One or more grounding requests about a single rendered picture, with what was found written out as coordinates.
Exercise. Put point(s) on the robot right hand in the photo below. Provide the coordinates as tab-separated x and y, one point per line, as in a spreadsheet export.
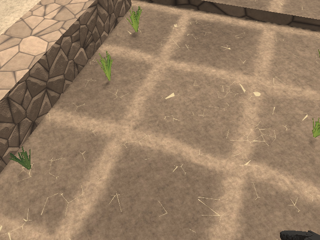
299	235

